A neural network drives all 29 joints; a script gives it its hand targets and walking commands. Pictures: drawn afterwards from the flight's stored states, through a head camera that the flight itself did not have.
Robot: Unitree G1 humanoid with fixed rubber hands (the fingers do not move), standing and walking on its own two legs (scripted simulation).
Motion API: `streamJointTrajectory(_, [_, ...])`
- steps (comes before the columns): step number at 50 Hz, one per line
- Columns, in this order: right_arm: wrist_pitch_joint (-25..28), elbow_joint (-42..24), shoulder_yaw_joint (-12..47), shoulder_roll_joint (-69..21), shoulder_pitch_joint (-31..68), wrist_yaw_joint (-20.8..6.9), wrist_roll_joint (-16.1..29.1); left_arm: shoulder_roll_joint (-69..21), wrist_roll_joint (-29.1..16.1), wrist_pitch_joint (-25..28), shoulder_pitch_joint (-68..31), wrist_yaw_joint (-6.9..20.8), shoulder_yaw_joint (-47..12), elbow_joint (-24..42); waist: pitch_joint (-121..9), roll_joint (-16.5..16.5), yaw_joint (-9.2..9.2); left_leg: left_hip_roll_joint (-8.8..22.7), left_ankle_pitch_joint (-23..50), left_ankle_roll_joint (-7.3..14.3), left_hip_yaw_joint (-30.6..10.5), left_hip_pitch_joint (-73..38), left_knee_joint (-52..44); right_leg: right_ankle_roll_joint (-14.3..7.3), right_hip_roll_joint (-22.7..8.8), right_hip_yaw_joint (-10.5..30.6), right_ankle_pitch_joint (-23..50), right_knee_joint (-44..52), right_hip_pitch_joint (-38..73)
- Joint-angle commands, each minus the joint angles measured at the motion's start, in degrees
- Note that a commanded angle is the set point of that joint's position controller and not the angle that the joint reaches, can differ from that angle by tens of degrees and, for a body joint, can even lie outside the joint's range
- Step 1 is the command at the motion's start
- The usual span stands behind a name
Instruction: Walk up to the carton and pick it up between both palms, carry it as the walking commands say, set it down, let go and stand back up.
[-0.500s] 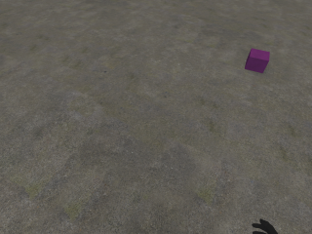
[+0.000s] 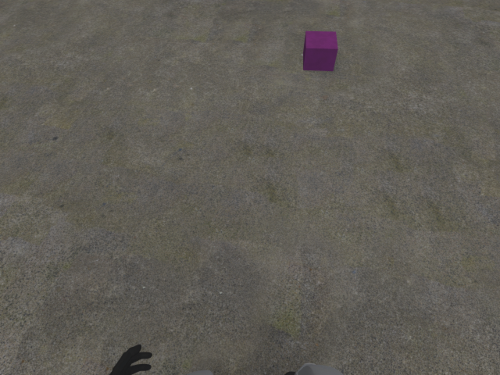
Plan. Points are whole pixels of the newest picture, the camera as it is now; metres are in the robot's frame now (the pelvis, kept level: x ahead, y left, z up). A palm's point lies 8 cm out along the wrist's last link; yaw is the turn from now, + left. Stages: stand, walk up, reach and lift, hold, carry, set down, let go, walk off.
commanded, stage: walk up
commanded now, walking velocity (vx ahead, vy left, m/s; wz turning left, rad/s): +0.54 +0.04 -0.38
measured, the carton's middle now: (319, 51) +2.00 -0.44 -0.68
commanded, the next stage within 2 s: none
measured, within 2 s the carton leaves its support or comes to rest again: neither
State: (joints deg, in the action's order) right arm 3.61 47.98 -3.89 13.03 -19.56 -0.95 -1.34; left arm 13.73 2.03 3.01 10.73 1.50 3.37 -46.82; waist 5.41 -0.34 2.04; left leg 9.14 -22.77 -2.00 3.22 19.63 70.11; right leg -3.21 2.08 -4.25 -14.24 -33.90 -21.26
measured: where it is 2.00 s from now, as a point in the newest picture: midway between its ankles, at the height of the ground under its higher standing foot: (293, 191)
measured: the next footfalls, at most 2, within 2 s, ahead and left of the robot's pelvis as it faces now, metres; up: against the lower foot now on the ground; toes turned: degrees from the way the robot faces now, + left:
left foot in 0.36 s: +0.37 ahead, +0.15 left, +0.00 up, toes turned +2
right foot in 0.86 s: +0.50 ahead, -0.21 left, +0.00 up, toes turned -18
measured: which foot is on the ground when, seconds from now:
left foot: up 0.00-0.34, down 0.36-0.86, up 0.88-1.00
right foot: down 0.00-0.36, up 0.38-0.84, down 0.86-1.00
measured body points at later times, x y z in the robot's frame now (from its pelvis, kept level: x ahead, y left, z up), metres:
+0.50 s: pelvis +0.27 +0.04 +0.01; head +0.30 +0.08 +0.45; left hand +0.33 +0.30 -0.15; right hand +0.30 -0.24 -0.10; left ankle +0.33 +0.15 -0.73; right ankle +0.17 -0.09 -0.62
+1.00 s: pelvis +0.47 -0.10 +0.02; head +0.50 -0.13 +0.46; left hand +0.57 +0.14 -0.12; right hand +0.45 -0.35 -0.14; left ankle +0.41 +0.07 -0.63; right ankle +0.46 -0.19 -0.73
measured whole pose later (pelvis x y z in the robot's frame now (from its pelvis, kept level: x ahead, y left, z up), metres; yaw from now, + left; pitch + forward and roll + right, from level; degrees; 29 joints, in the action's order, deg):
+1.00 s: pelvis +0.47 -0.10 +0.02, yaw -9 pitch +1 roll +1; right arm 3.1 55.9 -4.8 13.1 -17.5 -1.0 -1.5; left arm 10.4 2.0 5.0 13.2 1.2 3.6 -55.8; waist 3.1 -2.0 0.7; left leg 7.7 -19.4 -0.1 4.1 23.7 66.4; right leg -1.3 -3.1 -8.1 -13.0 -26.5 -14.3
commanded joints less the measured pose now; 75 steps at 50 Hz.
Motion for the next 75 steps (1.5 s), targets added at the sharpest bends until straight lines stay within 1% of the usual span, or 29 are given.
streamJointTrajectory(1, [0.0, -4.0, -1.5, 4.6, -1.1, -0.4, -0.9, 7.1, -1.0, 1.5, 6.3, -0.6, 1.9, 0.0, -7.5, 3.0, -1.90, 1.6, 6.1, 0.4, -3.8, 11.9, -1.1, -6.7, -15.5, 21.1, 23.1, 16.9, 14.2])
streamJointTrajectory(9, [-1.7, -8.0, 0.5, 1.6, 16.4, -1.9, -0.5, 5.3, -2.0, 2.6, 13.9, -1.0, 0.7, -4.3, -0.3, 8.6, -4.28, -1.4, 16.0, -2.1, 1.4, 12.4, -27.1, -3.9, -12.2, 14.1, 21.6, 22.8, 14.3])
streamJointTrajectory(14, [-1.1, -8.1, 0.1, 3.4, 19.8, -0.8, 0.2, 6.6, -1.8, 1.5, 16.8, -0.6, 1.0, -7.3, -1.0, 11.9, -5.55, -4.8, 14.8, -1.1, 3.7, 4.6, -35.5, -3.9, -10.6, 11.5, 23.6, 19.1, 16.3])
streamJointTrajectory(15, [-0.9, -6.9, -0.4, 4.4, 16.9, -0.1, 0.1, 6.8, -1.9, 1.2, 16.8, -0.5, 1.2, -7.7, -2.1, 11.7, -4.27, -5.4, 13.7, -0.5, 3.7, 0.0, -36.7, -3.6, -10.1, 11.0, 25.6, 15.6, 15.7])
streamJointTrajectory(17, [0.1, -1.3, -2.5, 9.1, 0.1, 1.7, -1.0, 7.7, -2.1, 1.2, 14.0, -0.3, 1.7, -7.0, -9.6, 4.0, 2.98, -3.5, 16.1, 0.7, 2.2, -20.9, -40.7, -2.0, -6.3, 7.1, 26.9, -4.1, 6.9])
streamJointTrajectory(18, [0.6, 0.5, -4.0, 14.6, -11.9, 2.6, -1.6, 5.4, -1.1, 1.2, 14.0, -0.6, 1.4, -5.1, -17.7, -6.3, 7.18, 12.2, 8.7, 2.5, -14.8, -33.4, -43.6, -0.3, -3.7, 5.5, 4.2, -22.5, -3.2])
streamJointTrajectory(19, [0.7, 1.3, -4.2, 19.5, -13.9, 2.9, -1.6, 1.5, -1.0, 1.2, 17.5, -1.0, 0.9, -3.5, -21.4, -14.5, 4.82, 25.5, 16.4, 6.5, -36.5, -37.2, -50.8, 1.2, 0.7, 9.8, -18.0, -34.1, -12.1])
streamJointTrajectory(20, [0.1, 2.1, -4.0, 18.4, -10.8, 2.8, -0.4, 4.8, -0.2, 0.6, 16.2, -0.8, 2.4, -3.8, -17.7, -11.3, 2.75, 23.5, 19.5, 8.5, -40.5, -30.5, -53.9, 2.0, -1.0, 12.8, -13.0, -40.9, -14.0])
streamJointTrajectory(23, [0.5, 1.8, -1.4, 7.2, 0.6, 1.9, 0.5, 2.1, -0.1, -0.6, 11.5, 1.2, 2.0, -4.5, -5.7, -7.2, -2.12, 14.2, 24.9, 6.0, -17.7, -12.0, -53.5, 3.5, -7.1, 9.4, -1.2, -41.3, -12.4])
streamJointTrajectory(25, [0.9, 3.2, -0.9, 4.9, 1.2, 1.4, 0.3, 0.2, -0.1, -2.0, 10.8, 2.0, 1.2, -4.7, -3.6, -9.8, -3.33, 10.6, 22.3, 5.1, -10.7, -5.3, -54.7, 4.0, -7.1, 7.5, 2.1, -39.3, -9.6])
streamJointTrajectory(32, [1.7, 6.5, -1.8, 7.1, -6.2, 1.5, 0.0, -0.3, -0.4, -3.6, -2.5, 3.5, -0.4, -1.8, 2.0, -13.1, -0.56, 9.1, 13.4, 4.0, -1.9, -3.8, -59.9, 6.3, -8.5, 1.6, 11.8, -18.9, -12.2])
streamJointTrajectory(37, [1.1, 8.2, -3.0, 10.0, -9.9, 2.2, 0.0, -0.1, -0.6, -2.9, -10.8, 4.1, -0.2, 0.2, 3.3, -12.9, 2.67, 10.4, 10.7, 4.0, 0.7, -8.0, -61.8, 6.6, -8.0, -1.3, 7.0, -3.5, -6.3])
streamJointTrajectory(40, [0.5, 8.2, -2.6, 9.3, -8.3, 1.9, -0.4, 0.9, 0.3, -2.4, -8.0, 3.1, 0.6, -1.0, 2.1, -12.4, 1.88, 11.1, 8.7, 4.8, 0.8, -8.9, -59.2, 5.3, -6.7, -2.2, 0.8, 1.9, 0.0])
streamJointTrajectory(42, [-0.1, 8.3, -1.4, 5.9, -7.7, 0.9, -0.3, 2.9, 1.2, -0.5, 3.4, 1.6, 1.9, -5.2, -5.1, -4.6, -3.83, 5.7, 11.2, 3.9, 4.9, -5.8, -41.5, 3.8, -3.7, -3.9, -0.4, 7.8, 17.9])
streamJointTrajectory(43, [-0.2, 7.3, -0.8, 3.2, -8.1, 0.6, -0.5, 7.3, 1.6, 0.8, 14.9, 0.7, 3.2, -7.9, -13.6, 7.0, -8.84, 1.7, -0.6, 2.4, 6.9, 4.0, -22.1, 1.3, -14.6, 8.6, -10.1, 11.1, 32.3])
streamJointTrajectory(44, [0.4, 3.5, -0.2, -0.4, -3.9, 0.5, -0.2, 15.2, 0.7, 1.3, 20.1, -0.5, 4.4, -9.1, -15.7, 21.1, -9.90, -4.0, -14.5, 1.7, 3.8, 17.6, -7.6, -1.3, -27.4, 29.5, -15.2, 20.0, 36.2])
streamJointTrajectory(45, [0.2, 2.9, -1.7, 4.2, -0.2, 0.6, -0.4, 16.9, -1.0, 1.2, 21.0, -1.1, 4.9, -10.7, -15.1, 18.3, -10.45, -4.0, -8.0, 2.3, -2.5, 19.9, -1.2, -4.7, -28.0, 38.3, -12.4, 25.2, 30.7])
streamJointTrajectory(47, [0.7, 3.8, -1.3, 2.8, 2.1, 0.1, 0.0, 8.1, -0.1, 2.3, 11.7, -0.9, 2.4, -9.4, -7.2, 10.1, -6.32, 0.7, 2.4, 3.3, -3.1, 20.8, 2.1, -3.1, -23.9, 24.4, 4.7, 21.3, 23.5])
streamJointTrajectory(49, [0.1, 5.4, -1.5, 2.5, 0.8, -0.5, 0.0, 1.5, -0.1, 3.0, 7.0, -0.7, 0.7, -8.5, -5.7, 8.8, -3.08, 1.4, 7.6, 2.1, -2.5, 15.3, -1.0, -1.7, -18.3, 14.9, 20.1, 20.1, 18.5])
streamJointTrajectory(53, [-2.7, 5.9, -1.2, 1.3, 3.2, -0.9, -0.1, 1.7, -0.8, 4.2, 14.5, -1.0, 0.6, -11.2, -3.6, 8.4, -3.40, -0.9, 9.9, 0.8, -1.1, 16.7, -5.8, -0.8, -18.5, 11.3, 33.8, 19.7, 21.1])
streamJointTrajectory(63, [-2.6, -1.0, 0.2, 0.5, 25.5, -2.6, 0.4, 1.3, -1.2, 3.4, 21.5, -2.4, 0.1, -14.2, 3.0, 12.5, -6.34, -3.7, 19.4, 0.0, 5.0, 15.2, -30.8, -1.8, -15.4, 2.3, 18.9, 26.6, 20.5])
streamJointTrajectory(66, [-2.2, -1.2, 0.0, 0.9, 26.4, -1.8, 0.0, 2.4, -1.2, 2.5, 24.1, -2.4, 0.7, -16.1, 3.8, 11.7, -7.09, -5.3, 14.0, 1.6, 7.4, 11.5, -35.4, -2.6, -16.9, 1.9, 25.6, 23.8, 22.9])
streamJointTrajectory(68, [-1.4, 0.3, -0.4, 1.5, 21.6, -0.9, -0.5, 3.2, -1.1, 2.0, 23.5, -2.6, 1.0, -16.9, 1.1, 11.1, -4.48, -7.0, 11.0, 3.4, 7.7, 5.3, -38.2, -1.9, -17.1, 0.3, 39.8, 15.5, 24.9])
streamJointTrajectory(69, [-0.8, 2.7, -0.9, 2.2, 14.2, -0.4, -0.8, 3.9, -1.2, 1.7, 23.0, -2.7, 1.3, -17.2, -3.5, 10.2, -1.17, -8.7, 12.5, 4.3, 8.2, -3.4, -41.0, -1.4, -15.9, -1.3, 45.6, 6.7, 24.4])
streamJointTrajectory(70, [0.1, 5.9, -1.9, 4.3, 3.6, 0.3, -1.1, 3.8, -1.5, 1.6, 21.5, -2.8, 1.3, -16.8, -9.4, 8.6, 3.42, -6.8, 15.9, 5.0, 6.7, -17.2, -42.0, -0.3, -13.1, -3.2, 38.9, -4.4, 17.6])
streamJointTrajectory(71, [0.8, 7.4, -3.5, 10.5, -6.9, 1.1, -2.0, 1.4, -1.8, 1.4, 22.5, -2.8, 0.9, -15.5, -18.4, -2.2, 6.50, 9.2, 11.5, 5.9, -10.8, -33.0, -43.3, 1.1, -9.7, -3.6, 9.1, -22.7, 4.5])
streamJointTrajectory(72, [0.4, 8.4, -4.6, 16.9, -10.9, 1.6, -1.9, -2.6, -2.3, 1.5, 24.3, -2.4, 0.7, -14.1, -23.3, -10.2, 5.21, 24.2, 17.8, 9.2, -35.7, -40.8, -52.1, 2.8, -2.7, 2.6, -19.2, -34.5, -8.6])
streamJointTrajectory(73, [-0.3, 9.3, -4.7, 16.8, -8.4, 1.8, -0.2, 0.5, -1.2, 1.1, 21.6, -1.9, 2.6, -13.5, -20.8, -5.9, 3.30, 22.0, 23.6, 9.8, -38.7, -33.7, -54.6, 3.2, -4.7, 9.4, -13.1, -39.6, -9.3])
streamJointTrajectory(75, [0.3, 9.0, -1.8, 7.3, 1.0, 1.3, 0.5, -2.6, -0.8, 1.0, 16.5, -1.2, 1.9, -12.8, -6.9, -4.0, -0.49, 15.0, 25.6, 6.6, -21.7, -17.5, -54.2, 2.9, -8.8, 7.6, -3.5, -39.7, -10.1])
